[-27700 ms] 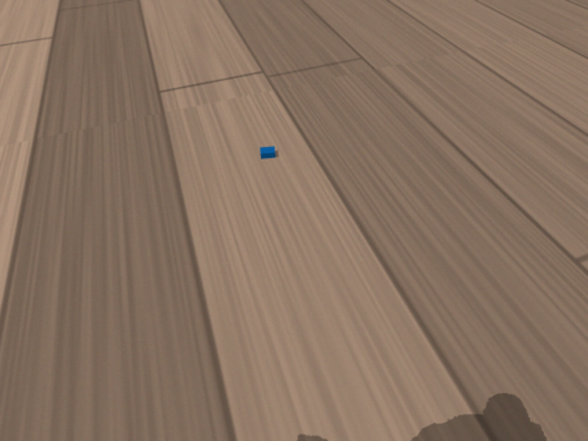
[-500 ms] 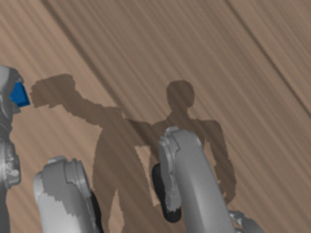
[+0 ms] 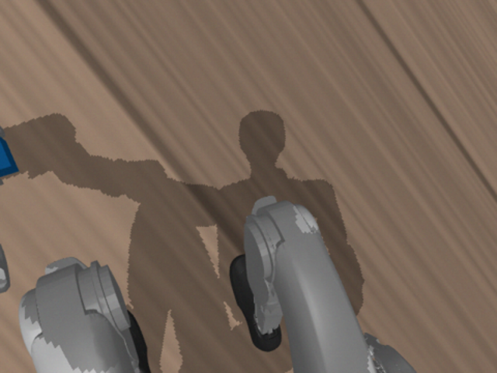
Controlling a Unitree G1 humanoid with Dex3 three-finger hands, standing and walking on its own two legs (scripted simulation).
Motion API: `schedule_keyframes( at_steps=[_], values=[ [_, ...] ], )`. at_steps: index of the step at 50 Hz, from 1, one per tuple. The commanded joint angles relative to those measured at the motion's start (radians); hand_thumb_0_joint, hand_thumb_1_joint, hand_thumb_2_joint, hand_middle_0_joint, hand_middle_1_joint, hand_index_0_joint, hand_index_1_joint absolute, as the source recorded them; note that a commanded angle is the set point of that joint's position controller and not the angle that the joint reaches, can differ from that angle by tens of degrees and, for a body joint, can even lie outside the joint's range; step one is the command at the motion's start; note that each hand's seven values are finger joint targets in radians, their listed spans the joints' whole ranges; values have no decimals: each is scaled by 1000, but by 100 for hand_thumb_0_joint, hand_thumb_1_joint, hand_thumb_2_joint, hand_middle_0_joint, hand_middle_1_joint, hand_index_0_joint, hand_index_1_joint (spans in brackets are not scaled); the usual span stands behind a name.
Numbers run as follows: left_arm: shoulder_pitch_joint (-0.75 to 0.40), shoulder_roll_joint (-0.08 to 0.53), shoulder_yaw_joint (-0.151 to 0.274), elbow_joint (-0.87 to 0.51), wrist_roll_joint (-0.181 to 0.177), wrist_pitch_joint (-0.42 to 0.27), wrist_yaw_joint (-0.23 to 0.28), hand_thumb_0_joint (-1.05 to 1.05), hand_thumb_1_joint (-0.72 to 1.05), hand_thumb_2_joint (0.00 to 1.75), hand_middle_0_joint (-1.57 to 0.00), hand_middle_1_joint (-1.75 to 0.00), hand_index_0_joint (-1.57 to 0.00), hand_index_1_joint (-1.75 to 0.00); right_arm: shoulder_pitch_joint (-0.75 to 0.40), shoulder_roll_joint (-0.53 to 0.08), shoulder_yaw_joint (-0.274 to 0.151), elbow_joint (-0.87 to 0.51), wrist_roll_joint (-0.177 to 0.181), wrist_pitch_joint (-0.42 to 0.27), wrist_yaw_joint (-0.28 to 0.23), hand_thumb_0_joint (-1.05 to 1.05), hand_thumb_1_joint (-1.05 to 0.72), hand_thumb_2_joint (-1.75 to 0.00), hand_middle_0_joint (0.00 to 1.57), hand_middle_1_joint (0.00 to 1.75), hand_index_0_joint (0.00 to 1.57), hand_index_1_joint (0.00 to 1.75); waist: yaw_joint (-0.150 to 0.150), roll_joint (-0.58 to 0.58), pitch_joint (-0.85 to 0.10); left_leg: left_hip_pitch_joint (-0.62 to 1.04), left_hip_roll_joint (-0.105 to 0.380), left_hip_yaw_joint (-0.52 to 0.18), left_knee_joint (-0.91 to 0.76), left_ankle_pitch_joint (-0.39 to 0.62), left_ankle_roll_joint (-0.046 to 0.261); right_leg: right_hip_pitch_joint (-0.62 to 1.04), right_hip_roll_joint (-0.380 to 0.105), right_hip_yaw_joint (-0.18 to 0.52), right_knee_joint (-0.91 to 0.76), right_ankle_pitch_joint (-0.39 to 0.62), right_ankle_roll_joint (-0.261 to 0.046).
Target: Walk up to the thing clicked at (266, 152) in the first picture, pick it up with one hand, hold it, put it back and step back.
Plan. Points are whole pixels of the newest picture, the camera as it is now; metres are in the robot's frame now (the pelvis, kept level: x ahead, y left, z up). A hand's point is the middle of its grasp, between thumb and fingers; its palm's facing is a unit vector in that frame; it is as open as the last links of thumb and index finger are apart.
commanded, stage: rest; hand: left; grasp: from above
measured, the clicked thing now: out of the picture +0.49 +0.30 -0.23
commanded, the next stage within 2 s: open in 1.28 s
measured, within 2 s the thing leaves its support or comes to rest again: rests again in 1.02 s
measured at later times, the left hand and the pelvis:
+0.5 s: hand out of the picture +0.48 +0.29 -0.23, palm faces -0.45 -0.14 -0.88, open 8.2 cm; pelvis +0.00 +0.00 +0.00, yaw -2 degrees
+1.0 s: hand out of the picture +0.48 +0.29 -0.25, palm faces -0.46 -0.15 -0.87, open 8.2 cm; pelvis +0.00 +0.01 -0.01, yaw -4 degrees
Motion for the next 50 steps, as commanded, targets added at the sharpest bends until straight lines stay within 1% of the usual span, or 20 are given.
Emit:
schedule_keyframes(
  at_steps=[1, 2, 3, 7, 14, 16, 17, 22, 23, 25, 26, 27, 28, 30, 33, 34, 36, 37, 41, 50],
  values=[
    [-319, 221, -11, -102, -13, 1, 49, 0, 81, 33, -115, -30, -117, -27, 224, -276, -69, 8, -9, -15, -4, 0, -89, -89, 20, 30, 20, 30, -39, 357, -674, 468, -7, 118, -226, 203, 50, 397, 45, -118, -221, 237, -69],
    [-336, 267, 14, -152, -15, -5, 56, 0, 79, 34, -114, -29, -116, -27, 236, -289, -68, 5, -6, -15, -6, 0, -89, -89, 20, 30, 20, 30, -28, 371, -714, 488, -8, 114, -233, 228, 47, 426, 43, -123, -222, 255, -70],
    [-293, 255, 7, -102, -20, 1, 58, 0, 79, 31, -114, -28, -116, -26, 225, -282, -65, 2, -3, -17, -4, 0, -89, -89, 20, 30, 20, 30, -19, 373, -701, 483, -6, 112, -228, 233, 45, 417, 44, -123, -212, 260, -72],
    [-308, 253, 0, -89, -13, -5, 65, 0, 85, 30, -117, -28, -120, -25, 224, -286, -50, 4, -18, -29, 10, 0, -89, -89, 20, 30, 20, 30, -50, 367, -678, 477, -4, 108, -211, 235, 48, 429, 49, -128, -209, 271, -66],
    [-301, 287, 8, -97, -10, -12, 99, 0, 84, 28, -119, -26, -121, -23, 200, -305, -37, -1, -20, -47, 24, 0, -89, -89, 20, 30, 20, 30, -38, 418, -675, 516, 0, 94, -217, 244, 37, 414, 54, -144, -198, 275, -74],
    [-301, 279, 4, -73, -10, -9, 104, 0, 86, 29, -119, -27, -121, -24, 205, -310, -33, -1, -27, -54, 31, 0, -89, -89, 20, 30, 20, 30, -59, 413, -651, 505, 0, 94, -211, 242, 39, 412, 52, -147, -196, 278, -71],
    [-287, 292, 14, -88, -9, -9, 110, 0, 84, 31, -119, -26, -121, -24, 205, -311, -36, 0, -27, -53, 31, 0, -89, -89, 20, 30, 20, 30, -44, 422, -672, 522, 1, 90, -220, 254, 36, 421, 55, -149, -198, 283, -72],
    [-320, 275, -7, -51, -12, -3, 117, 0, 85, 30, -120, -25, -122, -23, 202, -323, -21, 1, -34, -72, 47, 0, -89, -89, 20, 30, 20, 30, -86, 398, -614, 510, 4, 86, -197, 249, 42, 414, 57, -152, -199, 292, -66],
    [-307, 319, 15, -91, -15, -5, 124, 0, 84, 31, -119, -27, -121, -25, 202, -327, -20, 1, -31, -71, 45, 0, -89, -89, 20, 30, 20, 30, -55, 439, -665, 533, 4, 84, -212, 280, 36, 446, 58, -151, -200, 310, -68],
    [-288, 277, -5, -15, -16, 2, 127, 0, 87, 27, -120, -27, -123, -24, 190, -325, -13, 0, -38, -81, 53, 0, -89, -89, 20, 30, 20, 30, -81, 422, -612, 527, 6, 80, -207, 265, 33, 404, 57, -160, -187, 297, -69],
    [-291, 306, 10, -24, -19, -2, 133, 0, 87, 28, -119, -28, -122, -25, 189, -333, -16, -1, -37, -80, 53, 0, -89, -90, 20, 30, 20, 30, -74, 424, -610, 511, 8, 75, -215, 245, 34, 409, 60, -164, -195, 280, -71],
    [-306, 287, -2, -18, -17, 0, 126, 0, 87, 29, -121, -26, -123, -24, 188, -335, -11, -14, -37, -84, 56, 0, -89, -90, 20, 30, 20, 30, -94, 410, -584, 506, 7, 73, -202, 242, 37, 398, 57, -163, -193, 279, -69],
    [-317, 310, 6, -43, -17, -3, 126, 0, 85, 30, -119, -26, -121, -24, 181, -342, -12, -12, -34, -86, 55, 0, -89, -90, 20, 30, 20, 30, -80, 427, -609, 526, 7, 72, -208, 249, 34, 400, 56, -163, -194, 281, -71],
    [-322, 296, -13, -34, -17, -6, 125, 0, 87, 30, -121, -26, -124, -24, 184, -335, 0, -10, -42, -91, 62, 0, -90, -90, 20, 30, 20, 30, -96, 425, -604, 513, 9, 76, -195, 248, 39, 429, 60, -159, -194, 293, -66],
    [-271, 353, 32, -15, -21, -5, 139, 0, 88, 32, -122, -27, -124, -25, 188, -353, -1, -4, -43, -93, 60, 0, -89, -90, 20, 30, 20, 30, -77, 427, -627, 521, 10, 71, -205, 268, 35, 451, 62, -165, -199, 303, -65],
    [-293, 302, -13, -14, -18, -7, 133, 0, 89, 32, -122, -28, -124, -26, 180, -339, 7, -15, -42, -96, 64, 0, -90, -90, 20, 30, 20, 30, -92, 439, -594, 512, 9, 69, -206, 256, 33, 434, 62, -166, -191, 293, -69],
    [-300, 350, 19, -33, -14, -9, 139, 0, 88, 32, -121, -29, -123, -27, 178, -357, 3, -14, -43, -94, 63, 0, -89, -90, 20, 30, 20, 30, -86, 447, -613, 533, 12, 62, -210, 256, 31, 427, 63, -172, -195, 291, -69],
    [-318, 316, -4, -15, -22, -10, 136, 0, 87, 30, -121, -27, -123, -25, 168, -351, 11, -22, -41, -99, 65, 0, -90, -90, 20, 30, 20, 30, -100, 448, -583, 528, 11, 58, -205, 247, 30, 401, 59, -175, -182, 284, -71],
    [-278, 364, 28, 19, -7, -13, 148, 0, 84, 32, -119, -28, -120, -26, 180, -362, 16, -13, -52, -97, 69, 0, -90, -90, 20, 30, 20, 30, -105, 414, -566, 485, 12, 62, -198, 235, 37, 444, 67, -172, -196, 282, -65],
    [-300, 389, 26, -2, -4, -30, 150, 0, 83, 32, -116, -29, -119, -27, 174, -370, 36, -20, -60, -108, 75, 0, -89, -90, 20, 30, 20, 30, -118, 447, -556, 519, 16, 50, -196, 248, 32, 434, 66, -185, -192, 291, -63]
  ],
)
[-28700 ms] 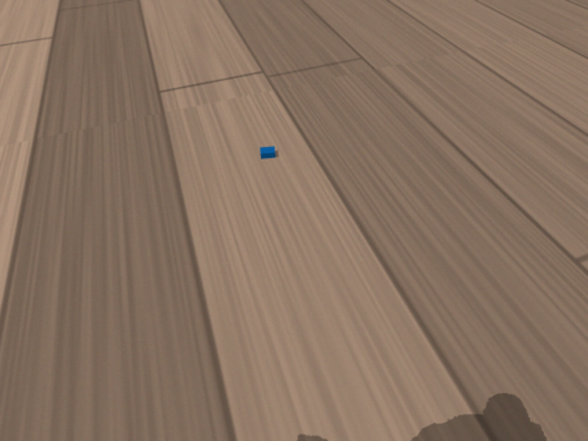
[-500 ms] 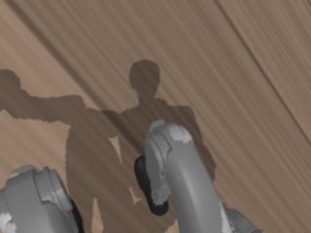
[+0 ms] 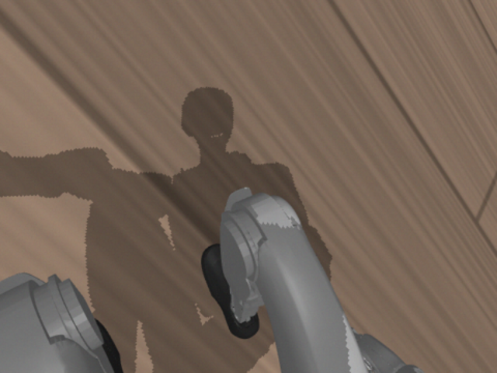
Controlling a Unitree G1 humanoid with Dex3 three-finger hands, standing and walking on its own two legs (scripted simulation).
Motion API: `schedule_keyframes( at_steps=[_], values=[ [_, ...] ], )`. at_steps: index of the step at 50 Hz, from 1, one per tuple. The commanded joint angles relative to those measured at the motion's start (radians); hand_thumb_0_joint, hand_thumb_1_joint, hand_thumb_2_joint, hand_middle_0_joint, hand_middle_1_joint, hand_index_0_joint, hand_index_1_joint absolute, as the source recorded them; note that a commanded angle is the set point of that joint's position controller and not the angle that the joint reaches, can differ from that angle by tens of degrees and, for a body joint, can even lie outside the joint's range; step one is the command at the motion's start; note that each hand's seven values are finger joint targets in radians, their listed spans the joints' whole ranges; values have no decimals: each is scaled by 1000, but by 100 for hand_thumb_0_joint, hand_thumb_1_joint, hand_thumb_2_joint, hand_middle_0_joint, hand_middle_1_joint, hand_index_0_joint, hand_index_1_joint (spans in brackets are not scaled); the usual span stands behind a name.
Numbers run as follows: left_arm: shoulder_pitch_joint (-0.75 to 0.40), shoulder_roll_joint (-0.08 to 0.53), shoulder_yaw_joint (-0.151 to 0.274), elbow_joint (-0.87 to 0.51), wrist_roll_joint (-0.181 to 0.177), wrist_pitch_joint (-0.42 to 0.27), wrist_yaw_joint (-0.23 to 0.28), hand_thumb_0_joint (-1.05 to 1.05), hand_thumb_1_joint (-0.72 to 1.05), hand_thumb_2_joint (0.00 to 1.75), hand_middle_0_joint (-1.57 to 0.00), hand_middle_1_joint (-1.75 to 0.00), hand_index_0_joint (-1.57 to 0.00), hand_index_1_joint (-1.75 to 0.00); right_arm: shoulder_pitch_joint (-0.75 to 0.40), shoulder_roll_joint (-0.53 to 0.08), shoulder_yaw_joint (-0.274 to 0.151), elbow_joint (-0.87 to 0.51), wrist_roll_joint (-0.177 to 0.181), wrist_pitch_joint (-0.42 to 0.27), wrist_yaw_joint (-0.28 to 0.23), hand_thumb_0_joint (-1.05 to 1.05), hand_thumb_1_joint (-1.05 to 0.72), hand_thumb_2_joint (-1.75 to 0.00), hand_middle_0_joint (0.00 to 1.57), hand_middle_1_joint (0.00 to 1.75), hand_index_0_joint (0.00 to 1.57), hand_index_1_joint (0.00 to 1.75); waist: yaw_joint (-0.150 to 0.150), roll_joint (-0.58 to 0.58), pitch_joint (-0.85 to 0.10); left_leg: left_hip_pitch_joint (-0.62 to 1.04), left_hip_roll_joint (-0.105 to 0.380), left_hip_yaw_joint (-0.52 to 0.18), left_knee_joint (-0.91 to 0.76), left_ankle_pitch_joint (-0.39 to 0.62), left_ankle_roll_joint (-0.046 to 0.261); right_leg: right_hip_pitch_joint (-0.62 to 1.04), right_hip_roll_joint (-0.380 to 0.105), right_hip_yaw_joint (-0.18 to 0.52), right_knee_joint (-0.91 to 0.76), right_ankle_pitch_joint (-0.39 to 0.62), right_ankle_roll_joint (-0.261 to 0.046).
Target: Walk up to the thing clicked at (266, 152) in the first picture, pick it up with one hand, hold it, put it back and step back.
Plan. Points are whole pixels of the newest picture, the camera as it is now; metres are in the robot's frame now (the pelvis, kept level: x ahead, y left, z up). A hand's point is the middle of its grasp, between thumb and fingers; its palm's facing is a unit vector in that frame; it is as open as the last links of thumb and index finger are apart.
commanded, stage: rest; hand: left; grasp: from above
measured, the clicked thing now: out of the picture +0.47 +0.32 -0.28
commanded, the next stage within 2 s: open in 0.28 s
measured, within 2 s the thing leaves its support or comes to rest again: rests again in 0.02 s
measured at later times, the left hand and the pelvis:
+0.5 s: hand out of the picture +0.46 +0.31 -0.25, palm faces -0.44 -0.18 -0.88, open 8.2 cm; pelvis +0.00 +0.00 +0.00, yaw -1 degrees
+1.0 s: hand out of the picture +0.46 +0.31 -0.26, palm faces -0.44 -0.17 -0.88, open 11.9 cm; pelvis +0.00 +0.00 +0.01, yaw -1 degrees
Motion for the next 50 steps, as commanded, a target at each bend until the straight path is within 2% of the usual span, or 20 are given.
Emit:
schedule_keyframes(
  at_steps=[1, 6, 7, 8, 11, 13, 17, 18, 20, 22, 24, 27, 28, 32, 34, 37, 40, 42, 44, 50],
  values=[
    [-262, 219, -11, -107, -7, -9, 46, 0, 83, 32, -117, -29, -119, -27, 207, -312, -75, 18, 1, -4, -10, 0, -90, -90, 20, 30, 20, 30, -50, 499, -664, 491, 14, 115, -243, 260, 26, 399, 47, -133, -195, 286, -80],
    [-274, 244, -5, -125, -6, -14, 55, 0, 84, 31, -117, -29, -119, -27, 213, -322, -63, 17, -7, -13, -4, 0, -90, -90, 20, 30, 20, 30, -55, 521, -677, 516, 17, 105, -251, 273, 20, 404, 47, -143, -192, 292, -80],
    [-248, 223, -22, -89, -6, -9, 52, 0, 84, 31, -118, -29, -120, -27, 193, -328, -67, 14, 0, -17, -4, 0, -90, -90, 20, 30, 20, 30, -56, 503, -633, 492, 16, 105, -246, 249, 22, 378, 48, -142, -185, 276, -80],
    [-255, 255, 0, -114, -5, -12, 58, 0, 86, 32, -119, -29, -121, -27, 210, -327, -64, 17, -3, -16, -3, 0, -90, -90, 20, 30, 20, 30, -52, 518, -655, 498, 17, 109, -250, 270, 23, 405, 50, -141, -196, 291, -79],
    [-244, 251, -5, -88, -3, -8, 68, 0, 86, 32, -119, -30, -121, -28, 196, -337, -63, 18, -5, -19, -2, 0, -90, -90, 20, 30, 20, 30, -51, 522, -641, 500, 19, 101, -257, 255, 17, 388, 52, -146, -188, 278, -82],
    [-237, 233, -17, -77, -3, -2, 66, 0, 86, 32, -118, -29, -121, -27, 194, -335, -61, 5, -6, -21, 0, 0, -90, -90, 20, 30, 20, 30, -65, 504, -614, 488, 20, 101, -251, 248, 22, 387, 54, -147, -195, 277, -79],
    [-235, 252, -11, -78, -19, 1, 66, 0, 85, 35, -118, -30, -120, -29, 204, -340, -52, 3, -4, -28, 2, 0, -90, -90, 20, 30, 20, 30, -68, 473, -618, 475, 19, 102, -248, 254, 27, 416, 54, -144, -210, 284, -74],
    [-252, 219, -46, -63, -23, 2, 59, 0, 85, 33, -118, -30, -120, -28, 183, -345, -56, -5, 0, -33, 2, 0, -90, -90, 20, 30, 20, 30, -79, 469, -587, 450, 18, 105, -238, 217, 30, 394, 52, -139, -206, 257, -74],
    [-255, 271, -9, -83, -23, -1, 65, 0, 74, 30, -109, -31, -111, -29, 195, -340, -47, -1, 3, -34, 0, 0, -89, -90, 20, 30, 20, 30, -62, 474, -603, 459, 19, 93, -255, 211, 27, 388, 51, -148, -210, 245, -75],
    [-236, 238, -32, -69, -22, 2, 59, 0, 58, 28, -93, -29, -95, -27, 195, -343, -52, -4, -1, -32, 0, 0, -89, -90, 20, 30, 20, 30, -75, 484, -608, 481, 21, 92, -258, 228, 23, 401, 54, -148, -207, 261, -76],
    [-251, 253, -30, -68, -28, -3, 62, 0, 42, 29, -77, -34, -79, -32, 183, -335, -38, -9, 5, -31, -2, 0, -89, -90, 20, 30, 20, 30, -72, 463, -592, 452, 22, 86, -257, 205, 25, 396, 52, -150, -208, 248, -74],
    [-248, 248, -40, -71, -24, -4, 62, 0, 18, 39, -66, -43, -67, -42, 190, -337, -39, -10, 1, -27, -3, 0, -89, -90, 20, 30, 20, 30, -80, 474, -605, 463, 22, 96, -254, 225, 26, 418, 55, -145, -214, 266, -75],
    [-269, 267, -24, -105, -27, -10, 67, 0, 13, 43, -62, -46, -63, -45, 192, -337, -39, -5, 5, -26, -4, 0, -89, -90, 20, 30, 20, 30, -71, 494, -623, 477, 24, 89, -260, 240, 23, 419, 55, -147, -212, 276, -76],
    [-268, 247, -55, -97, -20, -9, 68, 0, 2, 52, -54, -53, -55, -53, 180, -350, -48, -15, 5, -28, -7, 0, -89, -90, 20, 30, 20, 30, -79, 506, -595, 479, 25, 93, -263, 217, 21, 402, 58, -145, -217, 260, -77],
    [-274, 263, -37, -112, -16, -11, 72, 0, -3, 55, -50, -57, -51, -56, 189, -345, -39, -12, 7, -29, -4, 0, -89, -90, 20, 30, 20, 30, -79, 514, -602, 499, 25, 81, -272, 231, 17, 389, 51, -153, -209, 267, -77],
    [-246, 245, -52, -66, -14, -8, 74, 0, -9, 61, -46, -61, -46, -61, 178, -338, -32, -18, 3, -30, -4, 0, -89, -90, 20, 30, 20, 30, -89, 476, -562, 468, 25, 84, -270, 200, 19, 394, 55, -155, -216, 250, -75],
    [-260, 259, -43, -95, -16, -6, 78, 0, -14, 65, -41, -66, -42, -66, 186, -352, -46, -15, 1, -32, -5, 0, -89, -90, 20, 30, 20, 30, -79, 521, -598, 512, 27, 85, -281, 224, 13, 405, 53, -151, -214, 266, -79],
    [-267, 248, -50, -90, -19, -3, 75, 0, -16, 66, -39, -69, -39, -68, 183, -341, -32, -19, -1, -39, 3, 0, -89, -90, 20, 30, 20, 30, -89, 512, -581, 497, 28, 80, -270, 219, 15, 396, 49, -154, -210, 265, -75],
    [-277, 276, -30, -118, -23, -4, 82, 0, -19, 70, -37, -69, -37, -69, 197, -347, -33, -12, 5, -35, 2, 0, -89, -90, 20, 30, 20, 30, -86, 510, -613, 507, 28, 80, -274, 251, 15, 421, 52, -153, -218, 291, -75],
    [-250, 261, -42, -97, -33, 6, 76, 0, -29, 78, -29, -77, -28, -78, 196, -350, -39, -7, 1, -35, -2, 0, -89, -90, 20, 30, 20, 30, -84, 531, -623, 524, 31, 85, -276, 269, 11, 435, 59, -151, -223, 304, -78]
  ],
)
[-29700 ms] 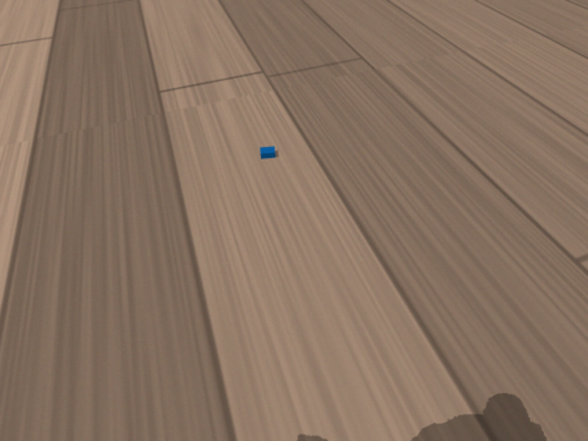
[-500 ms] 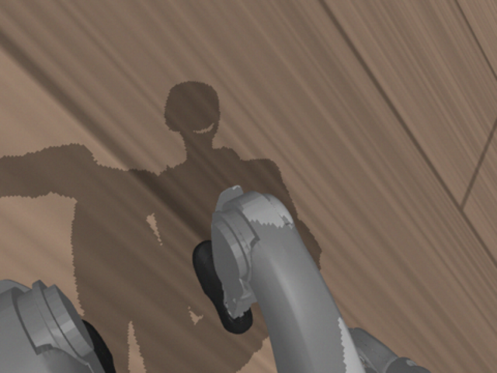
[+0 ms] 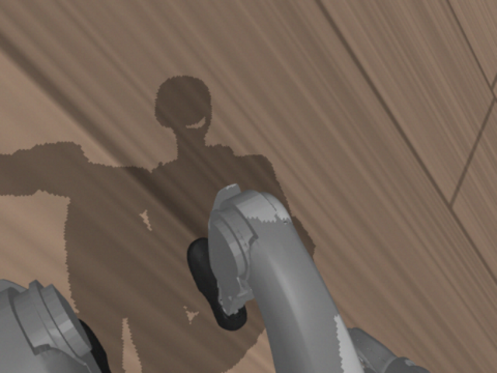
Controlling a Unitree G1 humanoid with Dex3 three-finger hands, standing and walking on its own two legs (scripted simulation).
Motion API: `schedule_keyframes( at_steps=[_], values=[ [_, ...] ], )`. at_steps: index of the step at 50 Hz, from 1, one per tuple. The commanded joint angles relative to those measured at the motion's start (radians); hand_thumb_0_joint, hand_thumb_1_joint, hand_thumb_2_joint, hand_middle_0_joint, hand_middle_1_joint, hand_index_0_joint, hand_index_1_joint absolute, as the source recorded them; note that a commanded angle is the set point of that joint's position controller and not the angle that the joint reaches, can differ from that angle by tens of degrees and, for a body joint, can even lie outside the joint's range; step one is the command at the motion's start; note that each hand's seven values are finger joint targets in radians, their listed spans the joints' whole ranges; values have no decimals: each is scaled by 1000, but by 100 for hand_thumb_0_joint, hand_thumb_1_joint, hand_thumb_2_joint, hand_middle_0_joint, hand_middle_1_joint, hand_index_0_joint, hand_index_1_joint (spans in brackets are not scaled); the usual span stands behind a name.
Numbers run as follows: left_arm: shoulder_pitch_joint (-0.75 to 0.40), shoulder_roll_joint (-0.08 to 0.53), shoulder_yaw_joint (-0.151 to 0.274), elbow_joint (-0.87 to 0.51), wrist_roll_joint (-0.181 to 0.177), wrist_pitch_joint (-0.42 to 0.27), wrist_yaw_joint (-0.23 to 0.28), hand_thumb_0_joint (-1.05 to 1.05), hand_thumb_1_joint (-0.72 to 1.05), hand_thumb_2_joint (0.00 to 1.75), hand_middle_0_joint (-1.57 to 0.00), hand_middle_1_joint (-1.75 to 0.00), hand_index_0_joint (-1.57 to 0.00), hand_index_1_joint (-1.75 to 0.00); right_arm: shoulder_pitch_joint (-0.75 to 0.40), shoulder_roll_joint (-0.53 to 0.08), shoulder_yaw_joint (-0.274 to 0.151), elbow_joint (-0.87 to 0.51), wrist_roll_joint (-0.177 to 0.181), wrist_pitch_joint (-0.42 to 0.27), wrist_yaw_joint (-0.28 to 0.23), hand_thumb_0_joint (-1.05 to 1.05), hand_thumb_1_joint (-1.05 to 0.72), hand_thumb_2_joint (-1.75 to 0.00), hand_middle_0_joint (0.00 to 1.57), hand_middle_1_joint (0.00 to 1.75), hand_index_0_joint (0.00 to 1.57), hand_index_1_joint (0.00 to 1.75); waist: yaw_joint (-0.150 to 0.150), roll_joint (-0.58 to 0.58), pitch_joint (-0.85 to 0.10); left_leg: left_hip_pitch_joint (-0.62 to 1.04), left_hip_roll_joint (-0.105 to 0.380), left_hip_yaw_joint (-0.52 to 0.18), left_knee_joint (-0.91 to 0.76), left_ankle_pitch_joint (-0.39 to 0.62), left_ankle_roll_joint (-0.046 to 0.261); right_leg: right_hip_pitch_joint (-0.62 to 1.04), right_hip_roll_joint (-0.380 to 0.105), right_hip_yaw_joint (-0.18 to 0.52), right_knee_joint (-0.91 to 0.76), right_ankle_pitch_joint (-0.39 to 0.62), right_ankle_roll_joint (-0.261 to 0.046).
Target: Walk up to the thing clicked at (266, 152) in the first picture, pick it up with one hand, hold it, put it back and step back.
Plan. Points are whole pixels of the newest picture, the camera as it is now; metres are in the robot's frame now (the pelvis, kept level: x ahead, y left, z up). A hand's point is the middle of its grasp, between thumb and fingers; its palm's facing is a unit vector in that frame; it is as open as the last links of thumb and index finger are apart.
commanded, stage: open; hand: left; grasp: from above
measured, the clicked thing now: out of the picture +0.47 +0.32 -0.29
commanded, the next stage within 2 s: withdraw in 0.40 s
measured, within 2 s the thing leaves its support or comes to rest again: neither
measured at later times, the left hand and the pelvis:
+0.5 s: hand out of the picture +0.46 +0.32 -0.26, palm faces -0.44 -0.18 -0.88, open 13.4 cm; pelvis +0.00 +0.00 +0.00, yaw +0 degrees
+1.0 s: hand out of the picture +0.47 +0.35 -0.12, palm faces -0.35 -0.10 -0.93, open 13.9 cm; pelvis +0.00 +0.00 +0.02, yaw +4 degrees
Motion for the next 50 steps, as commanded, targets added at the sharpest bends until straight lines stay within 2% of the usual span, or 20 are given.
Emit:
schedule_keyframes(
  at_steps=[1, 5, 12, 17, 19, 22, 26, 28, 31, 32, 33, 34, 35, 36, 37, 39, 41, 44, 47, 50],
  values=[
    [-239, 203, -7, -114, -20, 6, 35, 0, -29, 78, -28, -79, -28, -79, 214, -335, -94, 30, 9, 3, -15, 0, -89, -90, 20, 30, 20, 30, -60, 576, -668, 506, 25, 105, -269, 271, 4, 392, 44, -130, -181, 290, -88],
    [-220, 203, -13, -96, -24, 11, 25, 0, -33, 82, -25, -82, -24, -82, 215, -325, -84, 21, 7, 14, -17, 0, -89, -90, 20, 30, 20, 30, -66, 524, -638, 449, 22, 117, -258, 238, 16, 412, 48, -126, -202, 273, -83],
    [-219, 205, -18, -132, -26, 4, 8, 0, -39, 87, -20, -86, -19, -87, 211, -334, -92, 9, 14, 17, -24, 0, -89, -90, 20, 30, 20, 30, -56, 547, -655, 484, 23, 106, -276, 231, 9, 393, 45, -129, -194, 259, -89],
    [-242, 209, -3, -174, -27, 1, 14, 0, -41, 89, -18, -88, -17, -89, 226, -340, -97, 22, 13, 17, -22, 0, -89, -90, 20, 30, 20, 30, -51, 594, -698, 534, 27, 97, -277, 297, 0, 387, 41, -135, -179, 303, -92],
    [-217, 182, -17, -119, -24, 5, 11, 0, -41, 88, -17, -89, -17, -89, 223, -325, -90, 22, 13, 17, -17, 0, -89, -90, 20, 30, 20, 30, -65, 569, -633, 495, 26, 100, -271, 274, 3, 369, 39, -136, -179, 288, -89],
    [-232, 206, 0, -155, -23, 4, 19, 0, -40, 89, -17, -91, -17, -91, 225, -341, -103, 19, 9, 25, -24, 0, -89, -90, 20, 30, 20, 30, -47, 604, -686, 530, 24, 102, -292, 276, -1, 386, 41, -134, -185, 284, -95],
    [-209, 180, -15, -120, -27, 6, 13, 0, -44, 92, -15, -92, -15, -92, 230, -329, -88, 18, 10, 26, -22, 0, -90, -90, 20, 30, 20, 30, -68, 541, -647, 478, 22, 109, -273, 268, 9, 400, 45, -133, -196, 289, -88],
    [-245, 179, -20, -154, -30, 2, 6, 0, -43, 92, -15, -92, -15, -91, 228, -337, -103, 23, 11, 15, -21, 0, -90, -90, 20, 30, 20, 30, -59, 578, -638, 506, 23, 106, -274, 258, 4, 365, 38, -133, -188, 273, -90],
    [-246, 229, 10, -261, -22, -4, 2, 0, -43, 91, -16, -90, -16, -90, 230, -338, -116, 21, 15, 21, -22, 0, -91, -90, 20, 30, 20, 30, -28, 655, -751, 582, 24, 107, -294, 295, -5, 408, 37, -129, -187, 298, -97],
    [-232, 199, -9, -254, -20, -2, -7, 0, -44, 92, -16, -90, -15, -91, 212, -331, -121, 15, 18, 21, -20, 0, -91, -90, 20, 30, 20, 30, -22, 642, -740, 561, 22, 113, -284, 282, -2, 395, 37, -127, -182, 289, -98],
    [-206, 206, -1, -295, -17, -1, -13, 0, -45, 93, -15, -91, -15, -91, 213, -327, -129, 11, 19, 28, -21, 0, -91, -90, 20, 30, 20, 30, -6, 656, -777, 572, 19, 121, -297, 292, -3, 417, 42, -123, -192, 295, -100],
    [-217, 244, 37, -373, -12, -2, -19, 0, -45, 93, -15, -91, -14, -91, 231, -325, -144, 16, 26, 34, -20, 0, -91, -90, 20, 30, 20, 30, 12, 686, -829, 588, 18, 126, -290, 320, -3, 424, 37, -120, -188, 316, -101],
    [-200, 205, 20, -429, -16, 0, -35, 0, -45, 93, -15, -90, -14, -91, 219, -310, -154, 9, 31, 39, -17, 0, -91, -90, 20, 30, 20, 30, 35, 716, -868, 608, 14, 135, -297, 335, -6, 421, 35, -111, -184, 319, -106],
    [-157, 219, 46, -466, -19, 7, -43, 0, -47, 94, -15, -90, -14, -91, 219, -309, -173, 14, 37, 48, -17, 0, -91, -91, 20, 30, 20, 30, 66, 736, -922, 628, 12, 141, -307, 353, -7, 422, 35, -108, -186, 327, -109],
    [-168, 188, 36, -577, -24, 7, -56, 0, -47, 94, -14, -90, -13, -91, 208, -294, -186, -3, 46, 56, -11, 0, -90, -90, 20, 30, 20, 30, 92, 784, -977, 658, 10, 148, -315, 406, -12, 421, 33, -103, -179, 363, -113],
    [-85, 108, 13, -543, -39, 37, -93, 0, -47, 95, -12, -93, -12, -93, 213, -275, -213, 19, 68, 79, -1, 0, -90, -90, 20, 30, 20, 30, 106, 730, -944, 621, 7, 162, -312, 410, -2, 375, 37, -90, -183, 362, -112],
    [-86, 75, 13, -550, -49, 65, -130, 0, -48, 96, -11, -94, -10, -94, 240, -266, -243, 26, 89, 103, 4, 0, -90, -90, 20, 30, 20, 30, 114, 665, -943, 558, 2, 177, -310, 382, 9, 374, 38, -71, -199, 355, -107],
    [-118, -48, -41, -579, -89, 98, -188, 0, -53, 100, -9, -98, -8, -99, 253, -238, -269, 26, 114, 137, 4, 0, -90, -90, 20, 30, 20, 30, 111, 576, -908, 493, -7, 180, -363, 270, 22, 343, 31, -58, -239, 264, -109],
    [-151, -75, -70, -660, -104, 116, -262, 0, -53, 102, -9, -98, -8, -100, 262, -233, -309, 30, 139, 171, -15, 0, -90, -90, 20, 30, 20, 30, 128, 560, -953, 551, -15, 175, -432, 209, 17, 353, 24, -41, -271, 199, -118],
    [-202, -144, -114, -685, -114, 123, -343, 0, -52, 101, -11, -96, -9, -98, 278, -221, -334, 37, 154, 210, -44, 0, -90, -91, 20, 30, 20, 30, 110, 482, -933, 553, -22, 187, -441, 218, 22, 363, 17, -20, -312, 206, -121]
  ],
)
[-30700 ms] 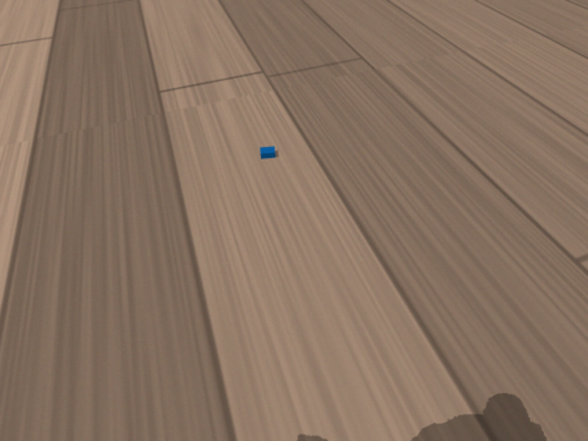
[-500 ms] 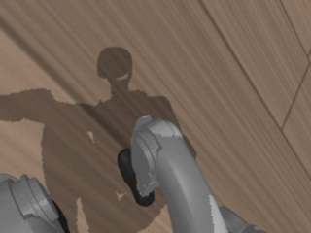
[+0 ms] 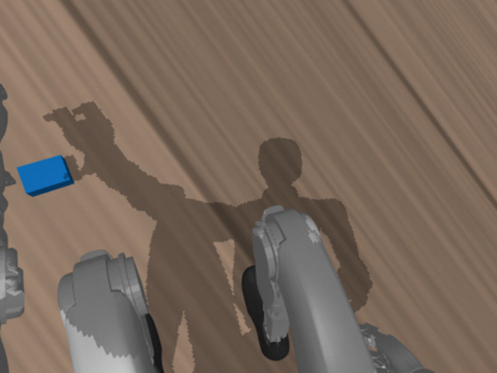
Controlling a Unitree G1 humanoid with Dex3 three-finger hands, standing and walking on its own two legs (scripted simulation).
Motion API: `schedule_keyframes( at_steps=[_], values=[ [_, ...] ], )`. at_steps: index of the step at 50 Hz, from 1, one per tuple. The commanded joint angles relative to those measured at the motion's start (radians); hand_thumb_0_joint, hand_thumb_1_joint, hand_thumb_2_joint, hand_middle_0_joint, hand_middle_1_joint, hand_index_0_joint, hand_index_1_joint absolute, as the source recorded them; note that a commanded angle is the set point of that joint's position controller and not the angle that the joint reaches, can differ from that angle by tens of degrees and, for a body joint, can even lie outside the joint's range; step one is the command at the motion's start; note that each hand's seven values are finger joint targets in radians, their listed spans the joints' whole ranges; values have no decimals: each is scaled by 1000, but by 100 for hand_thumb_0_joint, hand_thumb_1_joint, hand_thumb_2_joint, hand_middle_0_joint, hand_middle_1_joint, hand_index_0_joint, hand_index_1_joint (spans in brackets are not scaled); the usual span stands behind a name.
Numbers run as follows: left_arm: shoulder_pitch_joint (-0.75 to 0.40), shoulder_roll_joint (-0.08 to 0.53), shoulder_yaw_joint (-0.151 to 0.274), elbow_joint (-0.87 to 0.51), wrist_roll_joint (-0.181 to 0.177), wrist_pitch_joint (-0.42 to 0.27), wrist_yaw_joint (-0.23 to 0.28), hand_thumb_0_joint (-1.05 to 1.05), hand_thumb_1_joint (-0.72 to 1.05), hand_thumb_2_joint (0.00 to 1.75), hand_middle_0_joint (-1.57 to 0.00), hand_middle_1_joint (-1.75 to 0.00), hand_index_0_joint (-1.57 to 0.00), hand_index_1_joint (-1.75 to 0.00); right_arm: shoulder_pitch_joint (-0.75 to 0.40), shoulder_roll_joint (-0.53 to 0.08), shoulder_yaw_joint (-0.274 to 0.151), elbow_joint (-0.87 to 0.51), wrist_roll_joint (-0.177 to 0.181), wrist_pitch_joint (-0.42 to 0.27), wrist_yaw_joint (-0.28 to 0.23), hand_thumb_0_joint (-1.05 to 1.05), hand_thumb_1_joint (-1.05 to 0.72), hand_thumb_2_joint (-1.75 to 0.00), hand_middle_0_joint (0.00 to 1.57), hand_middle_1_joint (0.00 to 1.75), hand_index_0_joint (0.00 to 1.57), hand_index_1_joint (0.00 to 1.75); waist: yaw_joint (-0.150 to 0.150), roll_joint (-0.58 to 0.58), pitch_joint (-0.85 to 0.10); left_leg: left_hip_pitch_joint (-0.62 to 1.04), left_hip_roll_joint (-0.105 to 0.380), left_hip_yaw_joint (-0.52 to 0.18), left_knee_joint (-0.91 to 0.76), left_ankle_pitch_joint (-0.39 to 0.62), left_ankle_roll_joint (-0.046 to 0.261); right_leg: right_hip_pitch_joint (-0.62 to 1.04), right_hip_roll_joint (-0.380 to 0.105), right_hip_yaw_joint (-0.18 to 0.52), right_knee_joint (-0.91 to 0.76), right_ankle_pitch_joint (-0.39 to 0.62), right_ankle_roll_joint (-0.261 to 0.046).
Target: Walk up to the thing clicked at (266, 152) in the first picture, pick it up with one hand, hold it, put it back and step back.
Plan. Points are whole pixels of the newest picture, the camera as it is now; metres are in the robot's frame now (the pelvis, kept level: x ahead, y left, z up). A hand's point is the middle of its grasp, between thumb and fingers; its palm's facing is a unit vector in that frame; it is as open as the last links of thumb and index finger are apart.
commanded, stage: withdraw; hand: left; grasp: from above
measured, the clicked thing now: (46, 175) +0.49 +0.29 -0.32
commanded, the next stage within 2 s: home in 0.32 s
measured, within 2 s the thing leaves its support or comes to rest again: neither
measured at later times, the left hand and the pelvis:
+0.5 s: hand (14, 163) +0.46 +0.29 -0.16, palm faces -0.51 -0.08 -0.86, open 13.3 cm; pelvis -0.02 -0.01 +0.00, yaw +2 degrees
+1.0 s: hand out of the picture +0.42 +0.27 -0.06, palm faces -0.27 -0.61 -0.75, open 8.2 cm; pelvis +0.00 +0.00 +0.08, yaw +5 degrees
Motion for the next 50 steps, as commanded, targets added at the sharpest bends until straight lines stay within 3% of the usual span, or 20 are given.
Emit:
schedule_keyframes(
  at_steps=[1, 2, 6, 11, 15, 18, 21, 24, 26, 28, 30, 32, 34, 36, 38, 39, 40, 42, 46, 50],
  values=[
    [-384, 109, -46, -183, -29, 7, -75, 0, -51, 101, -12, -95, -9, -98, 237, -268, -126, -6, 31, 51, -55, 0, -90, -91, 20, 30, 20, 30, -64, 286, -646, 513, -21, 99, -330, 181, 23, 361, 49, -78, -284, 207, -100],
    [-359, 91, -62, -147, -28, 4, -102, 0, -50, 101, -11, -97, -9, -98, 242, -264, -123, -9, 33, 61, -68, 0, -90, -90, 20, 30, 20, 30, -69, 242, -595, 480, -25, 101, -338, 157, 27, 361, 46, -73, -304, 180, -102],
    [-376, 128, -56, -140, -21, -22, -165, 0, -45, 98, -13, -95, -12, -96, 228, -253, -116, -32, 38, 91, -124, 0, -89, -90, 20, 30, 20, 30, -48, 206, -565, 484, -36, 112, -363, 145, 26, 372, 30, -57, -334, 142, -106],
    [-399, 164, -53, -72, -3, -70, -169, 0, -43, 96, -15, -92, -14, -93, 209, -227, -89, -45, 31, 103, -169, 0, -89, -90, 20, 30, 20, 30, -44, 164, -556, 432, -38, 136, -347, 135, 35, 404, 32, -33, -343, 110, -102],
    [-409, 185, -48, 3, 28, -109, -133, 0, -39, 91, -19, -89, -18, -89, 212, -224, -60, -37, 20, 99, -180, 0, -89, -90, 20, 30, 20, 30, -49, 200, -558, 437, -35, 136, -339, 144, 35, 389, 29, -36, -312, 128, -96],
    [-441, 195, -51, 54, 43, -143, -86, 0, -38, 91, -18, -89, -18, -89, 214, -237, -41, -34, 7, 91, -183, 0, -89, -89, 20, 30, 20, 30, -78, 192, -522, 392, -36, 130, -315, 101, 37, 359, 31, -42, -302, 79, -94],
    [-495, 280, -11, 59, 75, -175, -30, 0, -38, 90, -18, -90, -19, -89, 222, -250, -31, -33, -7, 76, -182, 0, -89, -89, 20, 30, 20, 30, -70, 269, -579, 447, -34, 120, -300, 116, 28, 339, 30, -59, -255, 100, -94],
    [-529, 290, 11, 93, 91, -186, 35, 0, -15, 93, -25, -66, -22, -68, 234, -264, -29, -32, -26, 60, -178, 0, -88, -89, 20, 30, 20, 30, -88, 303, -584, 468, -32, 114, -281, 115, 22, 308, 31, -74, -231, 103, -97],
    [-540, 293, 29, 76, 86, -183, 69, 0, -6, 91, -24, -61, -22, -63, 249, -266, -32, -27, -37, 45, -176, 0, -89, -90, 20, 30, 20, 30, -91, 350, -603, 504, -28, 111, -277, 117, 16, 291, 32, -87, -215, 115, -99],
    [-544, 325, 73, -18, 74, -167, 97, 0, 4, 95, -24, -61, -22, -63, 274, -273, -44, -27, -40, 27, -171, 0, -89, -90, 20, 30, 20, 30, -70, 434, -705, 577, -27, 118, -273, 178, 11, 302, 24, -99, -191, 184, -96],
    [-494, 324, 102, -79, 35, -135, 110, 0, 11, 96, -25, -60, -23, -62, 280, -272, -56, -35, -37, 17, -161, 0, -89, -90, 20, 30, 20, 30, -38, 482, -808, 615, -26, 126, -272, 245, 8, 336, 20, -96, -175, 241, -98],
    [-440, 278, 106, -92, -31, -94, 100, 0, 23, 95, -24, -55, -22, -57, 293, -260, -72, -33, -24, 10, -148, 0, -89, -90, 20, 30, 20, 30, -32, 480, -835, 644, -24, 130, -286, 282, 7, 350, 19, -95, -179, 274, -98],
    [-415, 288, 134, -169, -102, -58, 78, 0, 34, 97, -24, -54, -22, -55, 310, -259, -93, -26, -10, 10, -137, 0, -89, -90, 20, 30, 20, 30, -6, 497, -914, 674, -23, 140, -291, 325, 13, 410, 21, -85, -196, 319, -93],
    [-338, 254, 150, -228, -175, -19, 44, 0, 38, 97, -24, -52, -22, -53, 328, -252, -117, -19, 7, 18, -124, 0, -89, -90, 20, 30, 20, 30, 27, 479, -945, 673, -24, 151, -320, 338, 17, 468, 20, -75, -220, 332, -91],
    [-251, 179, 132, -228, -248, 20, -10, 0, 54, 98, -23, -48, -22, -49, 325, -250, -132, -5, 28, 30, -119, 0, -89, -90, 20, 30, 20, 30, 30, 426, -880, 657, -26, 153, -347, 326, 20, 453, 20, -65, -252, 318, -93],
    [-239, 143, 119, -303, -283, 30, -43, 0, 58, 96, -23, -45, -22, -46, 322, -236, -138, -5, 37, 39, -118, 0, -89, -90, 20, 30, 20, 30, 43, 429, -922, 681, -26, 152, -370, 328, 21, 480, 23, -59, -264, 317, -93],
    [-207, 155, 137, -389, -317, 38, -71, 0, 62, 94, -22, -42, -21, -43, 321, -236, -153, -14, 53, 48, -119, 0, -89, -90, 20, 30, 20, 30, 71, 437, -959, 712, -29, 150, -401, 338, 20, 504, 19, -52, -280, 319, -96],
    [-87, 107, 138, -477, -390, 68, -131, 0, 69, 93, -21, -39, -21, -39, 296, -225, -178, -35, 77, 66, -121, 0, -90, -90, 20, 30, 20, 30, 94, 361, -933, 720, -27, 144, -442, 328, 24, 531, 17, -38, -322, 312, -96],
    [87, -46, 89, -619, -545, 105, -239, 0, 91, 93, -21, -32, -21, -32, 242, -182, -186, -73, 104, 89, -137, 0, -90, -90, 20, 30, 20, 30, 79, 180, -783, 638, -26, 140, -499, 276, 44, 601, 20, -17, -431, 293, -88],
    [211, -98, 91, -784, -676, 134, -295, 0, 90, 90, -20, -30, -20, -30, 176, -167, -203, -128, 126, 85, -163, 0, -90, -90, 20, 30, 20, 30, 112, 145, -772, 722, -17, 117, -601, 201, 39, 647, 10, -6, -514, 219, -86]
  ],
)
